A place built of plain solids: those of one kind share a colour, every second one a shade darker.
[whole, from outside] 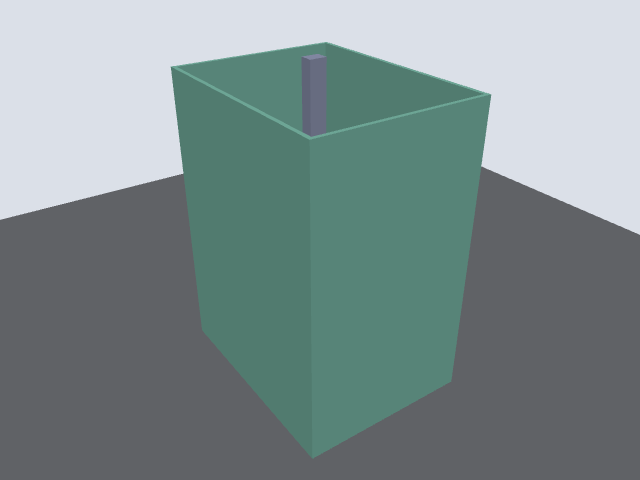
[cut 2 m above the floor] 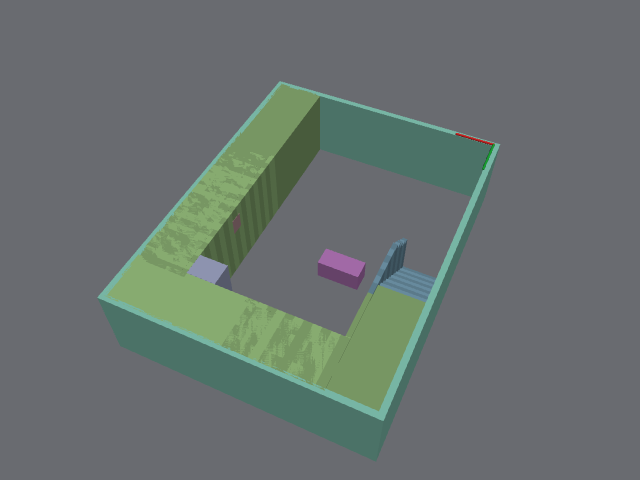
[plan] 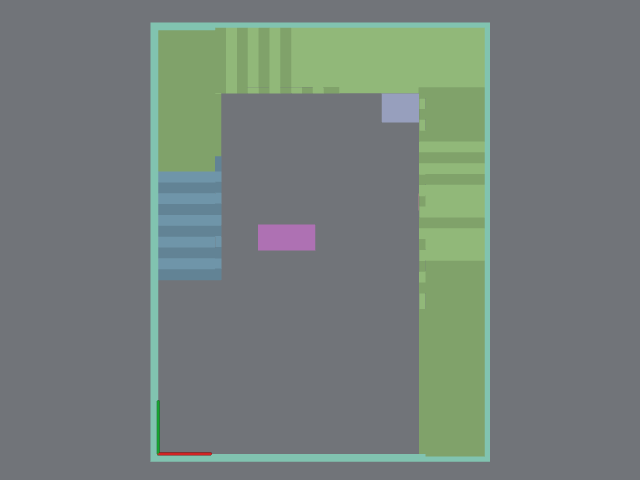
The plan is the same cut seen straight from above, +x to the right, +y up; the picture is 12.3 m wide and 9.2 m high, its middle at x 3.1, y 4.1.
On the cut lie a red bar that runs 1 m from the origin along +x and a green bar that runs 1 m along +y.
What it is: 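A tower's shaft 6.2 x 8.1 m inside, 11.3 m high; a stair 1.09 m broad built against three walls round a hollow well, risers 0.179 m, goings 0.208 m; 11 risers, a landing 2.7 m long and a quarter turn, 11 risers, a landing 3.0 m long and a quarter turn, 20 risers to a gallery at 7.53 m; closed guards 1.08 m over every tread and level; windows over 9.47 m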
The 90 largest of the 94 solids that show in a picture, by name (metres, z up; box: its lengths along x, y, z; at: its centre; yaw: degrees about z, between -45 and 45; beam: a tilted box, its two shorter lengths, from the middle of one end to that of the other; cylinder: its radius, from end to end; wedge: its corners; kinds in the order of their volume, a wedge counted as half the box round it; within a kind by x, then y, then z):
{
 "piece_1": {"box": [1.25, 2.76, 2.02], "at": [0.57, 6.79, 0.96]},
 "piece_2": {"box": [0.12, 1.2, 3.1], "at": [1.15, 6.31, 1.5]},
 "piece_3": {"box": [0.21, 0.12, 3.28], "at": [1.19, 6.97, 1.59]},
 "piece_4": {"box": [0.21, 0.12, 3.46], "at": [1.4, 6.97, 1.68]},
 "piece_5": {"box": [0.62, 1.14, 2.2], "at": [1.4, 7.6, 1.05]},
 "piece_6": {"box": [0.21, 0.12, 3.64], "at": [1.61, 6.97, 1.77]},
 "piece_7": {"box": [0.62, 1.14, 2.38], "at": [1.61, 7.6, 1.14]},
 "piece_8": {"box": [0.62, 1.14, 2.56], "at": [1.81, 7.6, 1.23]},
 "piece_9": {"box": [0.21, 0.12, 3.82], "at": [1.82, 6.97, 1.86]},
 "piece_10": {"box": [0.62, 1.14, 2.74], "at": [2.02, 7.6, 1.32]},
 "piece_11": {"box": [0.21, 0.12, 4.0], "at": [2.03, 6.97, 1.95]},
 "piece_12": {"box": [0.21, 0.12, 4.18], "at": [2.23, 6.97, 2.04]},
 "piece_13": {"box": [0.62, 1.14, 2.92], "at": [2.23, 7.6, 1.41]},
 "piece_14": {"box": [0.21, 0.12, 4.36], "at": [2.44, 6.97, 2.13]},
 "piece_15": {"box": [0.62, 1.14, 3.1], "at": [2.44, 7.6, 1.5]},
 "piece_16": {"box": [0.21, 0.12, 4.54], "at": [2.65, 6.97, 2.22]},
 "piece_17": {"box": [0.62, 1.14, 3.28], "at": [2.65, 7.6, 1.59]},
 "piece_18": {"box": [0.62, 1.14, 3.46], "at": [2.85, 7.6, 1.68]},
 "piece_19": {"box": [0.21, 0.12, 4.72], "at": [2.86, 6.97, 2.31]},
 "piece_20": {"box": [0.62, 1.14, 3.64], "at": [3.06, 7.6, 1.77]},
 "piece_21": {"box": [0.21, 0.12, 4.9], "at": [3.07, 6.97, 2.4]},
 "piece_22": {"box": [0.62, 1.14, 3.82], "at": [3.27, 7.6, 1.86]},
 "piece_23": {"box": [0.3, 0.12, 5.07], "at": [3.32, 6.97, 2.49]},
 "piece_24": {"box": [1.53, 0.12, 5.07], "at": [4.24, 6.97, 2.49]},
 "piece_25": {"box": [3.09, 1.25, 3.99], "at": [4.71, 7.54, 1.95]},
 "piece_26": {"box": [0.12, 2.78, 8.66], "at": [5.06, 1.39, 4.28]},
 "piece_27": {"box": [0.12, 0.3, 8.66], "at": [5.06, 2.93, 4.28]},
 "piece_28": {"box": [0.12, 0.21, 8.48], "at": [5.06, 3.18, 4.19]},
 "piece_29": {"box": [0.12, 0.21, 8.3], "at": [5.06, 3.39, 4.1]},
 "piece_30": {"box": [0.12, 0.21, 8.12], "at": [5.06, 3.6, 4.01]},
 "piece_31": {"box": [0.12, 0.21, 7.94], "at": [5.06, 3.81, 3.92]},
 "piece_32": {"box": [0.12, 0.21, 7.76], "at": [5.06, 4.01, 3.83]},
 "piece_33": {"box": [0.12, 0.21, 7.58], "at": [5.06, 4.22, 3.74]},
 "piece_34": {"box": [0.12, 0.21, 7.41], "at": [5.06, 4.43, 3.65]},
 "piece_35": {"box": [0.12, 0.21, 7.23], "at": [5.06, 4.64, 3.56]},
 "piece_36": {"box": [0.12, 0.21, 7.05], "at": [5.06, 4.85, 3.47]},
 "piece_37": {"box": [0.12, 0.21, 6.87], "at": [5.06, 5.05, 3.38]},
 "piece_38": {"box": [0.12, 0.21, 6.69], "at": [5.06, 5.26, 3.29]},
 "piece_39": {"box": [0.12, 0.21, 6.51], "at": [5.06, 5.47, 3.2]},
 "piece_40": {"box": [0.12, 0.21, 6.33], "at": [5.06, 5.68, 3.11]},
 "piece_41": {"box": [0.12, 0.21, 6.15], "at": [5.06, 5.89, 3.03]},
 "piece_42": {"box": [0.12, 0.21, 5.97], "at": [5.06, 6.09, 2.94]},
 "piece_43": {"box": [0.12, 0.21, 5.79], "at": [5.06, 6.3, 2.85]},
 "piece_44": {"box": [0.12, 0.21, 5.61], "at": [5.06, 6.51, 2.76]},
 "piece_45": {"box": [0.12, 0.21, 5.43], "at": [5.06, 6.72, 2.67]},
 "piece_46": {"box": [0.12, 0.21, 5.25], "at": [5.06, 6.93, 2.58]},
 "piece_47": {"box": [1.14, 3.13, 7.58], "at": [5.69, 1.51, 3.74]},
 "piece_48": {"box": [1.14, 0.62, 7.4], "at": [5.69, 2.98, 3.65]},
 "piece_49": {"box": [1.14, 0.62, 7.22], "at": [5.69, 3.19, 3.56]},
 "piece_50": {"box": [1.14, 0.62, 7.04], "at": [5.69, 3.39, 3.47]},
 "piece_51": {"box": [1.14, 0.62, 6.86], "at": [5.69, 3.6, 3.38]},
 "piece_52": {"box": [1.14, 0.62, 6.68], "at": [5.69, 3.81, 3.29]},
 "piece_53": {"box": [1.14, 0.62, 6.5], "at": [5.69, 4.02, 3.2]},
 "piece_54": {"box": [1.14, 0.62, 6.33], "at": [5.69, 4.22, 3.11]},
 "piece_55": {"box": [1.14, 0.62, 6.15], "at": [5.69, 4.43, 3.02]},
 "piece_56": {"box": [1.14, 0.62, 5.97], "at": [5.69, 4.64, 2.93]},
 "piece_57": {"box": [1.14, 0.62, 5.79], "at": [5.69, 4.85, 2.84]},
 "piece_58": {"box": [1.14, 0.62, 5.61], "at": [5.69, 5.06, 2.75]},
 "piece_59": {"box": [1.14, 0.62, 5.43], "at": [5.69, 5.26, 2.66]},
 "piece_60": {"box": [1.14, 0.62, 5.25], "at": [5.69, 5.47, 2.57]},
 "piece_61": {"box": [1.14, 0.62, 5.07], "at": [5.69, 5.68, 2.49]},
 "piece_62": {"box": [1.14, 0.62, 4.89], "at": [5.69, 5.89, 2.4]},
 "piece_63": {"box": [1.14, 0.62, 4.71], "at": [5.69, 6.1, 2.31]},
 "piece_64": {"box": [1.14, 0.62, 4.53], "at": [5.69, 6.3, 2.22]},
 "piece_65": {"box": [1.14, 0.62, 4.35], "at": [5.69, 6.51, 2.13]},
 "piece_66": {"box": [1.14, 0.62, 4.17], "at": [5.69, 6.72, 2.04]},
 "wall_1": {"box": [0.15, 8.42, 11.35], "at": [-0.07, 4.06, 5.62]},
 "wall_2": {"box": [6.51, 0.15, 11.35], "at": [3.1, -0.07, 5.62]},
 "wall_3": {"box": [6.51, 0.15, 11.35], "at": [3.1, 8.2, 5.62]},
 "wall_4": {"box": [0.15, 8.42, 11.35], "at": [6.29, 4.06, 5.62]},
 "twa_1": {"box": [1.14, 0.62, 0.23], "at": [0.52, 3.64, 0.06]},
 "twa_2": {"box": [1.14, 0.62, 0.41], "at": [0.52, 3.85, 0.15]},
 "twa_3": {"box": [1.14, 0.62, 0.59], "at": [0.52, 4.05, 0.24]},
 "twa_4": {"box": [1.14, 0.62, 0.77], "at": [0.52, 4.26, 0.33]},
 "twa_5": {"box": [1.14, 0.62, 0.95], "at": [0.52, 4.47, 0.42]},
 "twa_6": {"box": [1.14, 0.62, 1.13], "at": [0.52, 4.68, 0.51]},
 "twa_7": {"box": [1.14, 0.62, 1.31], "at": [0.52, 4.89, 0.6]},
 "twa_8": {"box": [1.14, 0.62, 1.48], "at": [0.52, 5.09, 0.69]},
 "twa_9": {"box": [1.14, 0.62, 1.66], "at": [0.52, 5.3, 0.78]},
 "twa_10": {"box": [1.14, 0.62, 1.84], "at": [0.52, 5.51, 0.87]},
 "twa_11": {"box": [0.12, 0.21, 1.85], "at": [1.15, 4.06, 0.87]},
 "twa_12": {"box": [0.12, 0.21, 2.03], "at": [1.15, 4.27, 0.96]},
 "twa_13": {"box": [0.12, 0.21, 2.21], "at": [1.15, 4.47, 1.05]},
 "twa_14": {"box": [0.12, 0.21, 2.39], "at": [1.15, 4.68, 1.14]},
 "twa_15": {"box": [0.12, 0.21, 2.56], "at": [1.15, 4.89, 1.23]},
 "twa_16": {"box": [0.12, 0.21, 2.74], "at": [1.15, 5.1, 1.32]},
 "twa_17": {"box": [0.12, 0.21, 2.92], "at": [1.15, 5.31, 1.41]},
 "twa_18": {"box": [0.12, 0.3, 3.1], "at": [1.15, 5.56, 1.5]},
 "weights_1": {"box": [0.72, 0.56, 11.34], "at": [4.64, 6.63, 5.62]},
 "chest_1": {"box": [1.1, 0.5, 0.59], "at": [2.46, 4.15, 0.24]}
}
